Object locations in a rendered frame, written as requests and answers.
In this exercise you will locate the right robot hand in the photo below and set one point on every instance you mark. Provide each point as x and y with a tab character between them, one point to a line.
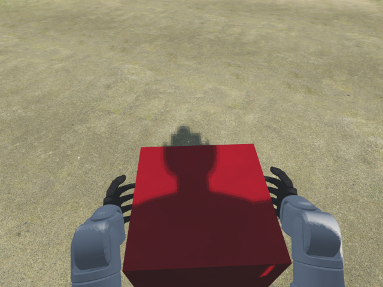
285	187

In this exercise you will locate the right robot forearm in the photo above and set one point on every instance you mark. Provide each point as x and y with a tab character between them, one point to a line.
316	244

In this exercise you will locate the left robot hand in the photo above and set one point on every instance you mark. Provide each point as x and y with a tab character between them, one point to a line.
113	193

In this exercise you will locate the left robot forearm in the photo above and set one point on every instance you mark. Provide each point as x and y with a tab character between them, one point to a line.
95	249

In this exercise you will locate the carton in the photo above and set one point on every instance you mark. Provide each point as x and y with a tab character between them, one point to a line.
202	216

